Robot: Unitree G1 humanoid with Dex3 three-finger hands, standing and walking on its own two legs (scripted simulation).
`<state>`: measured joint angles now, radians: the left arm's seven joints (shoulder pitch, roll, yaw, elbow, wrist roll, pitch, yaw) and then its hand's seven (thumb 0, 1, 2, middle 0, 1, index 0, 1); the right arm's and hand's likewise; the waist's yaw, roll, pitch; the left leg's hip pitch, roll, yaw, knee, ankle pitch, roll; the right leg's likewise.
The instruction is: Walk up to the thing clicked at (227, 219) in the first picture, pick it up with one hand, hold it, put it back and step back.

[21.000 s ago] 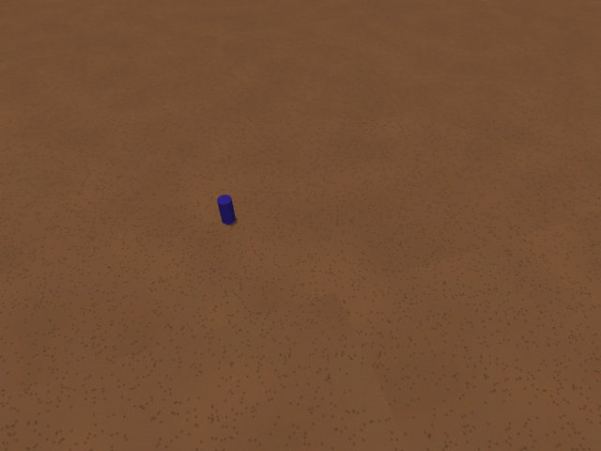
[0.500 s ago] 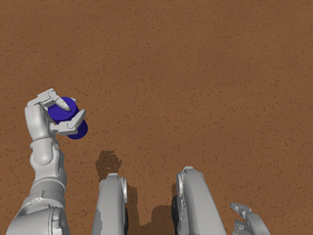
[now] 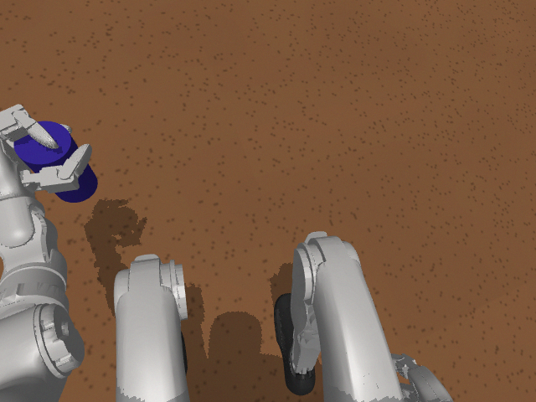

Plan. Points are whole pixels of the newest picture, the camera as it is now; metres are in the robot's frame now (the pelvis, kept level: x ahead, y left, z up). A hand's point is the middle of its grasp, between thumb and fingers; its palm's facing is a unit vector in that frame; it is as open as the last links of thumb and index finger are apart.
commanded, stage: crouch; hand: left
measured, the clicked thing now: (61, 166) +0.47 +0.26 -0.10
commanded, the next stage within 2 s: lower in 0.64 s
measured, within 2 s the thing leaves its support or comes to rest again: rests again in 1.62 s
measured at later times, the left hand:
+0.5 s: hand (69, 168) +0.48 +0.26 -0.13, palm faces +0.30 -0.95 -0.03, open 5.8 cm
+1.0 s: hand (84, 180) +0.48 +0.25 -0.19, palm faces +0.31 -0.95 -0.02, open 5.6 cm
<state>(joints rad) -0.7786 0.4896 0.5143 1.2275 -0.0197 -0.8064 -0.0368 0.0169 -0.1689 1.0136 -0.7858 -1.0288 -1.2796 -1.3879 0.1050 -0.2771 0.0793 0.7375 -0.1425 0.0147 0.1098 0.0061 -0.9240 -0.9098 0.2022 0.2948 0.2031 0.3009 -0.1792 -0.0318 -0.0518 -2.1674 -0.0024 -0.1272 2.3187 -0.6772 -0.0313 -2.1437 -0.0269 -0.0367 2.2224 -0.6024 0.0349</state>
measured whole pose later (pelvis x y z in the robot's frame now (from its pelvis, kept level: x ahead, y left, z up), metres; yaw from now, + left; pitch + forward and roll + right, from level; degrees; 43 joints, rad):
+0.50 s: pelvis +0.00 +0.01 -0.05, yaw -3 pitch +25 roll -10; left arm -0.75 0.60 0.57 1.23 -0.02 -0.84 -0.06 0.02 -0.17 1.01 -0.78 -1.03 -1.27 -1.36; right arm 0.04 -0.34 0.19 0.68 -0.20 0.04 0.13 0.00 -0.91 -0.91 0.20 0.30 0.20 0.30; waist -0.22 -0.08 0.08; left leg -2.27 -0.01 -0.20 2.50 -0.69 -0.03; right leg -2.21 -0.01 -0.08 2.35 -0.59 0.05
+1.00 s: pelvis +0.00 +0.01 -0.07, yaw -6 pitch +21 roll -13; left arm -0.75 0.71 0.59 1.36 -0.03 -0.92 -0.01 0.01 -0.16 1.01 -0.78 -1.04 -1.32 -1.42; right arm -0.03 -0.36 0.32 0.62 -0.25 0.05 0.15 0.00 -0.92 -0.91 0.20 0.30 0.21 0.30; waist -0.27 -0.14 0.19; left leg -2.27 -0.01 -0.25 2.58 -0.70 -0.02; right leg -2.18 0.01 -0.12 2.38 -0.58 0.07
